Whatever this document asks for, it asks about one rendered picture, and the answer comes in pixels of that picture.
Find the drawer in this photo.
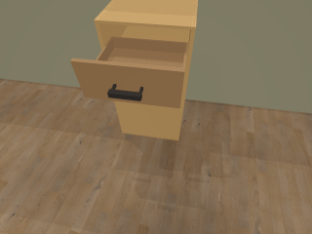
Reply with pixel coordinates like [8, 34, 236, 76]
[70, 36, 188, 108]

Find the cabinet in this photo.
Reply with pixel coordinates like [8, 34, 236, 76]
[94, 0, 198, 141]

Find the handle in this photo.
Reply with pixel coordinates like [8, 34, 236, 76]
[107, 84, 143, 101]

